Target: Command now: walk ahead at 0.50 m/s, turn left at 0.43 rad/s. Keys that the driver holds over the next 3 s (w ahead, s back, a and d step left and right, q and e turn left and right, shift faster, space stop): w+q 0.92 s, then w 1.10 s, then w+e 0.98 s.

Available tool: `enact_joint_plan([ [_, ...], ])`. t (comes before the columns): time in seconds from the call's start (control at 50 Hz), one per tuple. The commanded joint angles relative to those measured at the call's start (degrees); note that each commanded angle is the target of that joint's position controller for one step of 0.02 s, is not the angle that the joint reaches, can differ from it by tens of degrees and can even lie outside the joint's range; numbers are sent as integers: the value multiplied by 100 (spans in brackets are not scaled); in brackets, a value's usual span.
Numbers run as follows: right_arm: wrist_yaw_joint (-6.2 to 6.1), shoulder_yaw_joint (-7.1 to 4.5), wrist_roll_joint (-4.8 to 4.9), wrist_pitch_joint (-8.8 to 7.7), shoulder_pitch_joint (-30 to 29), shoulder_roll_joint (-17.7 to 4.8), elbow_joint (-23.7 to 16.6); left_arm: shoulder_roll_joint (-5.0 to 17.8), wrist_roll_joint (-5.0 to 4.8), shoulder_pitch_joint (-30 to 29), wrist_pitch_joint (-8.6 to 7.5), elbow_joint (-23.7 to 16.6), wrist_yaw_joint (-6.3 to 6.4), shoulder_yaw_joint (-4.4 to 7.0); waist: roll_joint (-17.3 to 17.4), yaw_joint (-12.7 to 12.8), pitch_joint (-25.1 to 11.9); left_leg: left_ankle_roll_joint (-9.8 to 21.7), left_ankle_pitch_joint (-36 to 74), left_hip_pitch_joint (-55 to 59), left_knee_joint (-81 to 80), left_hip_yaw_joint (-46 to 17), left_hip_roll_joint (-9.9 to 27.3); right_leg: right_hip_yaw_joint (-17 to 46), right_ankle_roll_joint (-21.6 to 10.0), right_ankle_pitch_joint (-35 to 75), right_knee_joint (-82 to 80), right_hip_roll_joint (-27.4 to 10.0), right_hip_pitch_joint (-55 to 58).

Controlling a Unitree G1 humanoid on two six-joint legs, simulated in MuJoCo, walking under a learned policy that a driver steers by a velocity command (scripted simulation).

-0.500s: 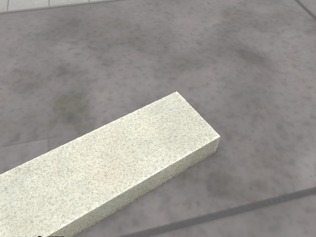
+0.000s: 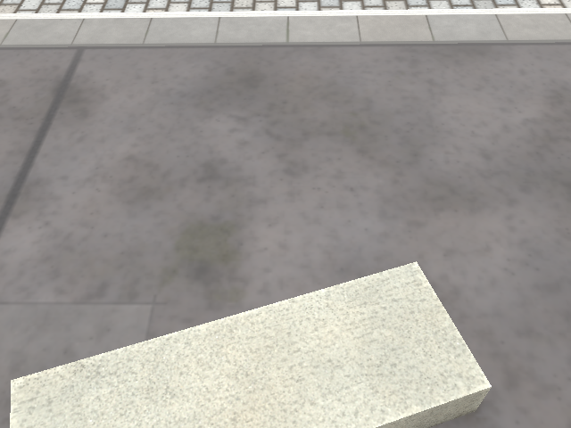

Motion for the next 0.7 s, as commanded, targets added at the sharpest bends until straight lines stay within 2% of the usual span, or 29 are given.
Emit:
enact_joint_plan([
  [0.02,62,34,-24,36,-150,-91,-338,782,2,-330,-5,-328,71,145,-584,-79,202,37,235,130,11,222,47,438,-801,2075,-495,-1750,-169],
  [0.08,164,58,-11,93,-701,-63,-675,884,-90,-63,170,-179,138,164,-473,69,459,218,-535,-855,56,319,79,425,-748,2695,-210,-2090,923],
  [0.1,208,59,-5,93,-797,-43,-753,897,-63,-80,235,-168,172,155,-477,61,445,284,-706,-854,-23,463,16,276,-665,3260,-15,-2067,1121],
  [0.14,298,34,-19,94,-734,-76,-864,1002,-81,-296,342,-266,235,140,-616,-117,172,449,-721,208,-605,917,-303,-214,-432,5109,551,-1879,862],
  [0.16,314,-19,-50,121,-552,-133,-878,1078,-99,-255,373,-280,261,141,-794,-235,-140,510,-789,869,-657,1157,-593,-303,-387,6246,1062,-1838,831],
  [0.18,312,-129,-48,140,-18,-310,-816,1219,-132,-316,393,-284,268,170,-927,-552,-436,649,-863,1609,-870,1150,-759,-290,-328,6767,1795,-1825,691],
  [0.2,284,-283,-33,152,862,-531,-620,1313,-217,-603,390,-331,232,196,-878,-1072,-809,864,-330,2777,-1673,1100,-896,-285,-221,6680,2840,-1677,337],
  [0.22,153,-425,-31,188,1706,-776,-356,1182,-283,-873,300,-379,165,155,-534,-1564,-942,1061,797,4090,-2834,822,-870,-325,130,4908,4420,-1232,-560],
  [0.24,6,-456,-66,242,1671,-1452,-220,146,135,-602,111,-590,55,-113,1333,-843,-783,1399,3951,5666,-2127,-1171,422,33,471,-2049,6794,-334,-3131],
  [0.26,55,-442,-256,171,1761,-1501,-470,160,-19,55,-97,-548,-53,-198,565,-733,-2249,2523,3402,6378,-2532,-3414,1545,1439,544,-2259,7836,-83,-3859],
  [0.28,110,-460,-213,172,1671,-1201,-470,562,-224,-377,-166,-578,-68,-73,-224,-942,-1784,2616,1678,5962,-3074,-3313,1474,1468,586,-1714,7910,-246,-4426],
  [0.3,124,-361,-62,182,1532,-828,-367,542,-282,-686,-190,-700,-60,-72,-420,-799,-897,2371,154,5310,-3303,-2853,1163,1255,524,-1343,7736,-439,-4895],
  [0.32,126,-235,-55,185,1294,-504,-376,424,-228,-930,-165,-721,-29,-92,-529,-670,-402,2170,-488,4599,-3447,-2605,978,1128,533,-1097,7871,-580,-5035],
  [0.34,114,-120,-125,180,1083,-274,-440,388,-196,-963,-99,-822,-37,-89,-352,-457,-76,2105,-525,3877,-3564,-2337,774,1114,552,-889,7995,-642,-4964],
  [0.38,29,-53,-211,214,1203,-188,-343,42,-147,-915,8,-953,-108,-187,71,-283,129,2032,-449,3235,-3643,-2034,557,887,590,-921,8905,-662,-5387],
  [0.4,-22,-39,-205,234,1244,-209,-322,-104,-132,-941,32,-1055,-135,-250,68,-220,181,1964,-431,2962,-3622,-1853,460,837,605,-914,9079,-721,-5674],
  [0.42,-67,-26,-227,262,1486,-220,-210,-406,-138,-1052,62,-1111,-135,-357,355,-319,197,2032,-225,2873,-3643,-1909,505,624,679,-1189,10351,-604,-6225],
  [0.48,-123,123,-202,314,1808,-52,41,-582,-181,-1404,59,-1605,-111,-574,122,-303,451,1784,-895,2841,-3597,-1955,499,736,638,-1319,11224,-751,-7704],
  [0.5,-122,151,-70,362,1772,-57,99,-712,-72,-1816,8,-1948,-126,-704,-74,-294,506,1620,-1047,2518,-3515,-1746,234,584,638,-1083,10408,-827,-7704],
  [0.52,-166,190,-60,414,1847,20,133,-692,-1,-2192,-53,-2205,-138,-750,-106,-396,504,1546,-929,2315,-3599,-1669,45,438,651,-819,9572,-831,-7501],
  [0.54,-214,170,-35,405,1837,-9,97,-499,93,-2412,-92,-2424,-143,-758,14,-441,346,1609,-262,1704,-3984,-1519,-145,28,699,-512,8178,-767,-6417],
  [0.56,-312,91,-3,460,1997,-114,138,-624,268,-3038,-118,-2838,-75,-811,221,-568,-124,1679,133,1246,-4733,-1536,-54,-123,655,-468,6950,-711,-4733],
  [0.58,-336,69,32,402,1895,-174,133,-602,176,-2878,-128,-2800,-26,-742,476,-393,-561,1609,1104,1189,-4964,-1349,-9,-324,521,-160,6314,-554,-3327],
  [0.6,-344,15,31,317,1777,-466,132,-294,86,-2245,-136,-2690,32,-579,901,-5,-984,1488,3291,1842,-4613,-1234,61,-364,363,-127,6185,-301,-2645],
  [0.62,-337,-44,30,285,1717,-781,180,179,-22,-1411,-99,-2489,71,-365,1273,439,-1304,1301,5389,3079,-3937,-1120,125,-268,203,-969,5755,-97,-2552],
  [0.64,-341,-110,18,284,1662,-978,216,629,-131,-753,-44,-2370,59,-201,1438,760,-1496,1139,6997,4111,-3136,-1076,232,43,17,-1364,5044,-14,-2498],
  [0.66,-347,-151,12,264,1211,-1024,183,924,-208,128,-31,-2206,0,-92,1308,1240,-1743,1039,7493,4315,-1901,-1003,309,837,-288,-1106,4221,-265,-1864],
  [0.68,-326,-115,-106,165,996,-717,-63,1432,-5,1171,-55,-1873,-59,10,-313,1311,-2575,1133,5858,3522,43,-942,-79,2657,-645,-1145,3292,-1175,-320],
  [0.7,-70,83,-160,40,1704,526,-345,1524,193,961,4,-1617,-58,34,-3732,400,-3013,816,-1484,973,2591,-1020,-1822,6656,-1714,-1301,705,-2596,921],
])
